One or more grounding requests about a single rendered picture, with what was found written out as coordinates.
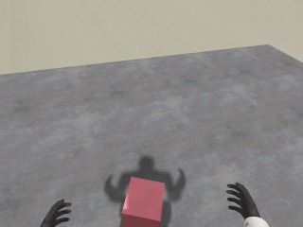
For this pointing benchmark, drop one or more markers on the left robot hand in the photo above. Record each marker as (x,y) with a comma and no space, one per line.
(51,220)

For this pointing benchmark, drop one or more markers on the carton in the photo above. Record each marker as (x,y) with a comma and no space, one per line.
(143,204)

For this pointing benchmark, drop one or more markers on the right robot hand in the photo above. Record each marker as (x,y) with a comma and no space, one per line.
(247,206)

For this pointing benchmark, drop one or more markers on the robot right forearm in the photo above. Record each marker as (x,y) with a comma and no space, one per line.
(255,222)

